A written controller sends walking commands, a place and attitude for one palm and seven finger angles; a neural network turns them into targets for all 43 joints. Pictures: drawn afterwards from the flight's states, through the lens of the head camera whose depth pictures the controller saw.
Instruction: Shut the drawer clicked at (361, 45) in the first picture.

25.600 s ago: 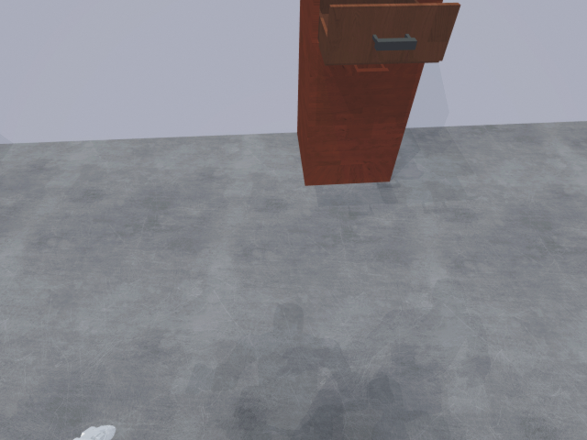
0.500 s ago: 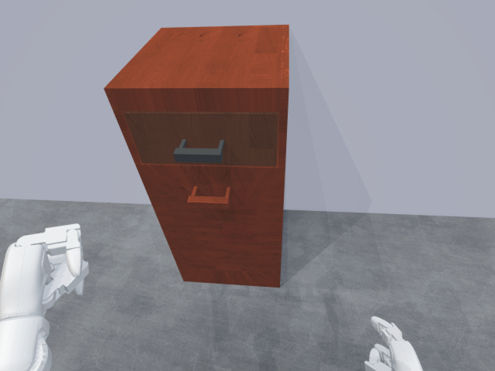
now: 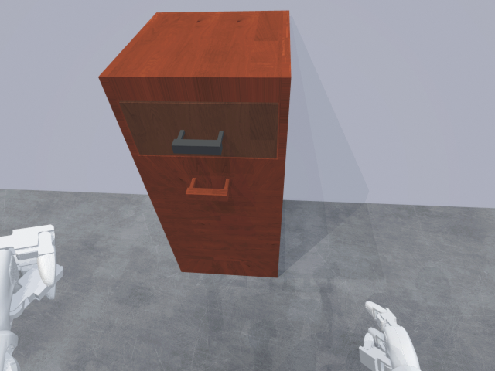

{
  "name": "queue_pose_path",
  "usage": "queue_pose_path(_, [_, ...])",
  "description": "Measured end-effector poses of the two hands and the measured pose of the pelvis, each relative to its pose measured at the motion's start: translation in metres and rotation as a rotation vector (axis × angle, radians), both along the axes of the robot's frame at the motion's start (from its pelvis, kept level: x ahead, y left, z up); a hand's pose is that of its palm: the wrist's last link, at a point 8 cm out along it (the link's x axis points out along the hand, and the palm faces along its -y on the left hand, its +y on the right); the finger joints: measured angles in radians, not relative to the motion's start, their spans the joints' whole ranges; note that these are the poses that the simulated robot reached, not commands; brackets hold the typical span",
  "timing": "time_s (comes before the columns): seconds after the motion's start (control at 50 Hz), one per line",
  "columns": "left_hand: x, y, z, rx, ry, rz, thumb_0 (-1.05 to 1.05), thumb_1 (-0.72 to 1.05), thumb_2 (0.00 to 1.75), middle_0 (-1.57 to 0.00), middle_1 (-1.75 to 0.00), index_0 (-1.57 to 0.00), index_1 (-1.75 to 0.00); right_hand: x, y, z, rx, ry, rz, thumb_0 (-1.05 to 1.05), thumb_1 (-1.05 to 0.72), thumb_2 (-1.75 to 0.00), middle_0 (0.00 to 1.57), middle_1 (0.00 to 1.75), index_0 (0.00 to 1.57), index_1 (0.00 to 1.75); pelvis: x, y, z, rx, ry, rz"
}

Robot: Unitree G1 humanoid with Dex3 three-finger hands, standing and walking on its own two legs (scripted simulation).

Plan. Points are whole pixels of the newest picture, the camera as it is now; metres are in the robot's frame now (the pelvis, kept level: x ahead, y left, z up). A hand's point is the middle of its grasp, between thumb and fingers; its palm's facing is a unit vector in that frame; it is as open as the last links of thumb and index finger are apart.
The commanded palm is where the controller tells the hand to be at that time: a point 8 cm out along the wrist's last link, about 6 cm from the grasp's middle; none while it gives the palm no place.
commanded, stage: step back with the hand held close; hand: left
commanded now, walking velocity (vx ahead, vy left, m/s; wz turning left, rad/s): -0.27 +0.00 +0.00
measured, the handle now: (199, 140) +0.63 +0.18 +0.02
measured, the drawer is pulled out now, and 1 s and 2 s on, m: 0.00 0.00 0.00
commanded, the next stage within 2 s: stop stepping back and stand still in 1.24 s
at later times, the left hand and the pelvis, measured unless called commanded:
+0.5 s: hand (26, 326) +0.13 +0.25 +0.15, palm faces +0.33 -0.81 -0.49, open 3.2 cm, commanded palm +0.07 +0.30 +0.17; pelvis -0.06 +0.02 -0.01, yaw +0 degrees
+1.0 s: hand out of the picture +0.06 +0.25 +0.16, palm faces +0.32 -0.83 -0.46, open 3.2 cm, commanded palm -0.01 +0.30 +0.17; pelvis -0.13 +0.02 -0.02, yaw +2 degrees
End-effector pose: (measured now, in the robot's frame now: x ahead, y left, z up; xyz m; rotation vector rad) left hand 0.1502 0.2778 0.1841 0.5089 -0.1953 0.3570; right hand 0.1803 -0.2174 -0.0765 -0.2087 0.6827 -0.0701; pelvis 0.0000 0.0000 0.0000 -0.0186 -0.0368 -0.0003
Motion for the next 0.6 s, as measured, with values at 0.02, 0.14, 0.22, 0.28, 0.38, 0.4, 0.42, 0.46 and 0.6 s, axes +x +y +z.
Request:
queue_pose_path(0.02, [0.001,0.0,-0.001,0.007,0.012,-0.009,0.01,0.89,0.9,-1.41,-1.6,-1.4,-1.6,-0.002,-0.002,-0.001,-0.003,0.012,-0.012,0.01,-0.9,-0.9,0.2,0.3,0.2,0.3,-0.001,0.002,0.0,0.0,0.009,-0.002])
queue_pose_path(0.14, [0.001,0.003,-0.009,0.031,0.096,-0.054,0.01,0.89,0.9,-1.41,-1.6,-1.4,-1.6,-0.019,-0.012,-0.008,-0.025,0.084,-0.083,0.01,-0.9,-0.9,0.2,0.3,0.2,0.3,-0.007,0.01,-0.001,0.007,0.046,-0.008])
queue_pose_path(0.22, [-0.007,0.007,-0.009,0.049,0.108,-0.06,0.01,0.89,0.9,-1.41,-1.6,-1.4,-1.6,-0.031,-0.013,-0.01,-0.034,0.106,-0.103,0.01,-0.91,-0.9,0.2,0.3,0.2,0.3,-0.015,0.013,-0.002,0.011,0.052,-0.011])
queue_pose_path(0.28, [-0.015,0.01,-0.008,0.059,0.093,-0.059,0.01,0.89,0.9,-1.41,-1.6,-1.4,-1.6,-0.039,-0.011,-0.01,-0.035,0.101,-0.106,0.01,-0.91,-0.9,0.2,0.3,0.2,0.3,-0.024,0.014,-0.004,0.012,0.051,-0.012])
queue_pose_path(0.38, [-0.033,0.009,-0.007,0.057,0.057,-0.059,0.01,0.89,0.9,-1.41,-1.6,-1.4,-1.6,-0.052,-0.005,-0.008,-0.03,0.073,-0.098,0.01,-0.91,-0.9,0.2,0.3,0.2,0.3,-0.041,0.015,-0.007,0.005,0.049,-0.01])
queue_pose_path(0.4, [-0.037,0.009,-0.008,0.056,0.05,-0.06,0.01,0.89,0.9,-1.41,-1.6,-1.4,-1.6,-0.055,-0.004,-0.008,-0.029,0.067,-0.097,0.01,-0.91,-0.9,0.2,0.3,0.2,0.3,-0.045,0.015,-0.008,0.002,0.049,-0.009])
queue_pose_path(0.42, [-0.041,0.009,-0.008,0.055,0.043,-0.061,0.01,0.89,0.9,-1.41,-1.6,-1.4,-1.6,-0.058,-0.004,-0.008,-0.03,0.062,-0.095,0.01,-0.91,-0.9,0.2,0.3,0.2,0.3,-0.048,0.015,-0.008,0.0,0.049,-0.007])
queue_pose_path(0.46, [-0.049,0.009,-0.008,0.054,0.028,-0.061,0.01,0.89,0.9,-1.41,-1.6,-1.4,-1.6,-0.064,-0.002,-0.007,-0.033,0.053,-0.091,0.01,-0.9,-0.9,0.2,0.3,0.2,0.3,-0.055,0.015,-0.009,-0.007,0.048,-0.004])
queue_pose_path(0.6, [-0.071,0.017,-0.011,0.043,-0.037,-0.06,0.01,0.89,0.9,-1.41,-1.6,-1.4,-1.6,-0.093,-0.001,-0.01,-0.073,0.064,-0.091,0.01,-0.9,-0.9,0.2,0.3,0.2,0.3,-0.073,0.021,-0.014,-0.03,0.044,0.003])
